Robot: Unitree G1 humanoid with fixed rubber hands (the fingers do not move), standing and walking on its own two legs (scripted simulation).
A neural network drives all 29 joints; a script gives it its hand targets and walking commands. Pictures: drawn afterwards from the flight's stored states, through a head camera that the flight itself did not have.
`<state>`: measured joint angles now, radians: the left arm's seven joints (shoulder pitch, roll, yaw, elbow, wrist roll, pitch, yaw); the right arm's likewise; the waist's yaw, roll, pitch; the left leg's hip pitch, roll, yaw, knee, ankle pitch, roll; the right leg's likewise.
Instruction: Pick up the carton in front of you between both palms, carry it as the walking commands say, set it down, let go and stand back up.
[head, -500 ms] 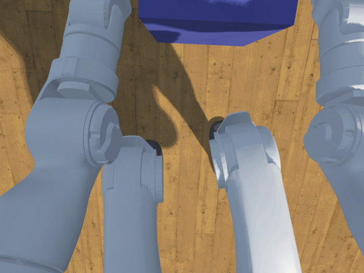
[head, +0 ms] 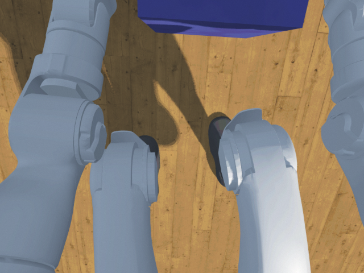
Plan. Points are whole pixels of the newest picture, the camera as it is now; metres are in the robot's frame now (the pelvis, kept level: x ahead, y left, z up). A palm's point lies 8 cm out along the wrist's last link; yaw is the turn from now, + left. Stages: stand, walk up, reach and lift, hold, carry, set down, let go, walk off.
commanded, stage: set down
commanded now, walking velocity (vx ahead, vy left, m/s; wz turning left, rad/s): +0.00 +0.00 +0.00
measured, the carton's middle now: out of the picture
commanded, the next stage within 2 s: let go in 1.16 s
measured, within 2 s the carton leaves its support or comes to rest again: neither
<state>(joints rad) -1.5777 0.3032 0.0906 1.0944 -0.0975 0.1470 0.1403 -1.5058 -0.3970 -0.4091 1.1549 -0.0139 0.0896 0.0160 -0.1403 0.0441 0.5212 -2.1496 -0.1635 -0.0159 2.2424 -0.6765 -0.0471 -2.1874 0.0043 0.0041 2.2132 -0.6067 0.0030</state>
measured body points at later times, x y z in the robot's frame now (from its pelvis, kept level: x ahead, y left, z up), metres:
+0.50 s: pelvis -0.01 +0.00 +0.06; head +0.34 -0.07 +0.33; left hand +0.61 +0.04 -0.05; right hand +0.53 -0.33 -0.06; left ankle +0.09 +0.11 -0.34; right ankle +0.11 -0.12 -0.34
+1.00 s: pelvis +0.02 -0.01 +0.19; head +0.35 -0.06 +0.49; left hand +0.61 +0.05 +0.09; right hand +0.53 -0.34 +0.09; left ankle +0.09 +0.11 -0.34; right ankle +0.11 -0.12 -0.34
